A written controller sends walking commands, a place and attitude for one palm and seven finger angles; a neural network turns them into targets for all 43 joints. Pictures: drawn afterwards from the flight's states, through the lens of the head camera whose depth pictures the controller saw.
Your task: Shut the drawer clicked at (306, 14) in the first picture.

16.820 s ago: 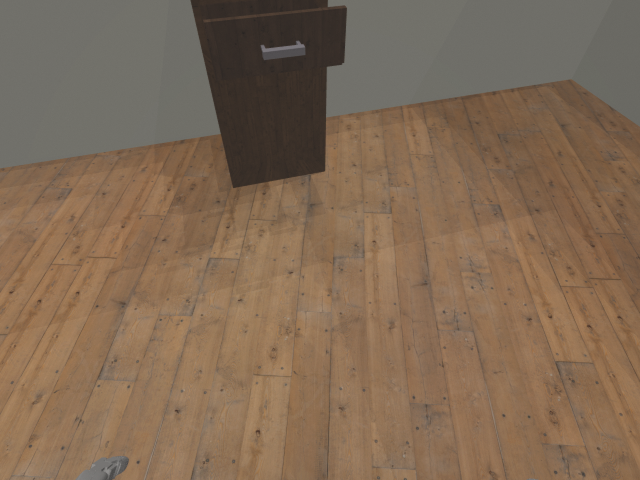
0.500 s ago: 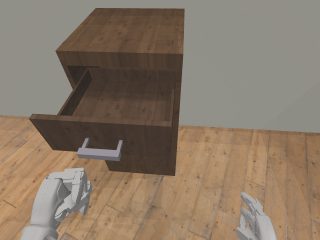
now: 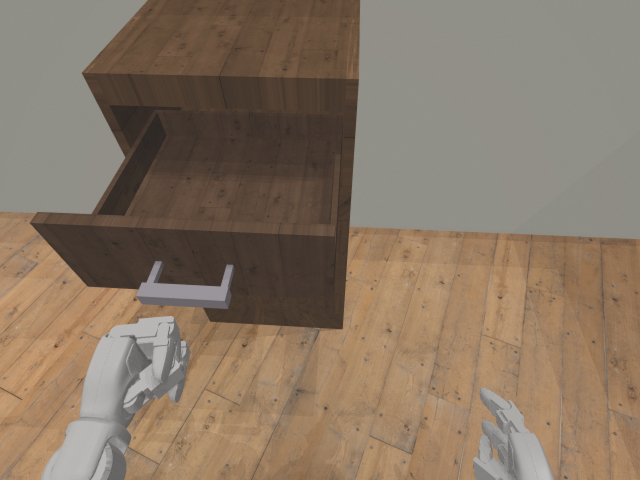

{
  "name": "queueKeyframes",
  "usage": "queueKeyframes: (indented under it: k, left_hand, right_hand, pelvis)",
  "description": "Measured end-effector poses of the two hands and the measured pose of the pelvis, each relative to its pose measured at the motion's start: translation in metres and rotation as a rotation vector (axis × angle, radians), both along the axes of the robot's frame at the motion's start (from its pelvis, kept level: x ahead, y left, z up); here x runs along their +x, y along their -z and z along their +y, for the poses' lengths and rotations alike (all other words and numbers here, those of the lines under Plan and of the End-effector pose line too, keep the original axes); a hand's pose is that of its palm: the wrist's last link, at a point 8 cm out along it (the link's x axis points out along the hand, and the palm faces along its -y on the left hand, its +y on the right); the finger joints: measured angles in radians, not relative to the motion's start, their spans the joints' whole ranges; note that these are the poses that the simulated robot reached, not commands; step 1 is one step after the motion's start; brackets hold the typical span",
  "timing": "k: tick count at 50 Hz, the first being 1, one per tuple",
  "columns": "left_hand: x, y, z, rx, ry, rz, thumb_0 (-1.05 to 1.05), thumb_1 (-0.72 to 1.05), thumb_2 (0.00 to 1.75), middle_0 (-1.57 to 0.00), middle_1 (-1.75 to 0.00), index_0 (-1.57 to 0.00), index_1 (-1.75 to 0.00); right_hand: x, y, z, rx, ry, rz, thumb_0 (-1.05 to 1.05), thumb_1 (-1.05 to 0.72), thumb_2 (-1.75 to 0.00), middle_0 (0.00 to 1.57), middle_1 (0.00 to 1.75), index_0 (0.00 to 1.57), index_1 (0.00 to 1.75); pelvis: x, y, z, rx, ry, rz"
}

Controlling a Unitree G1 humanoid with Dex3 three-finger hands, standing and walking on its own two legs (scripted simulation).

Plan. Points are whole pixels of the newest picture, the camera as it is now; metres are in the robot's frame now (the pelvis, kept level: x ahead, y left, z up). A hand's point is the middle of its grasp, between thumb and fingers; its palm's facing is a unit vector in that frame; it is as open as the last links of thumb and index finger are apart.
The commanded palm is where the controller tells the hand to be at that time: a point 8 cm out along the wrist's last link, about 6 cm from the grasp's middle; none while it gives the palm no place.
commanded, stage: bring the fist close to the handle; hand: left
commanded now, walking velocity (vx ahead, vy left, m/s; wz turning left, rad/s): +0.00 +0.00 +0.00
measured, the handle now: (189, 282) +0.37 +0.21 +0.01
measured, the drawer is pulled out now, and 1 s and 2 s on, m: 0.27 0.27 0.17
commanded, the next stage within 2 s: push the drawer shut in 0.92 s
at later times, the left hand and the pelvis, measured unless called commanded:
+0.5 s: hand (196, 348) +0.27 +0.17 +0.01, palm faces -0.04 -1.00 -0.03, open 3.2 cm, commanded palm +0.25 +0.23 +0.01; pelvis -0.01 +0.01 -0.03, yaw +0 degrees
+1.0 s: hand (198, 349) +0.27 +0.17 +0.01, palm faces -0.04 -1.00 -0.03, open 3.2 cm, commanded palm +0.25 +0.23 +0.01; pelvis -0.01 +0.02 -0.03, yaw -1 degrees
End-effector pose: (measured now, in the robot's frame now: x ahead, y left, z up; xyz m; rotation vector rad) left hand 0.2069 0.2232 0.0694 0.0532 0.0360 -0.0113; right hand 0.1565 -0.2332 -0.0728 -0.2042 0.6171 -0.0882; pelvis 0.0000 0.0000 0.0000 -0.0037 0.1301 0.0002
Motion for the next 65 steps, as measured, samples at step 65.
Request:
queueKeyframes:
  k: [65]
  left_hand:
    - [0.067,0.06,0.002,-0.013,0.033,-0.025,0.0,0.88,0.91,-1.4,-1.6,-1.4,-1.6]
  right_hand:
    - [-0.017,0.05,0.009,-0.021,0.019,0.179,0.01,-0.9,-0.9,0.2,0.3,0.2,0.3]
  pelvis:
    - [-0.015,0.036,0.013,-0.013,-0.001,0.137]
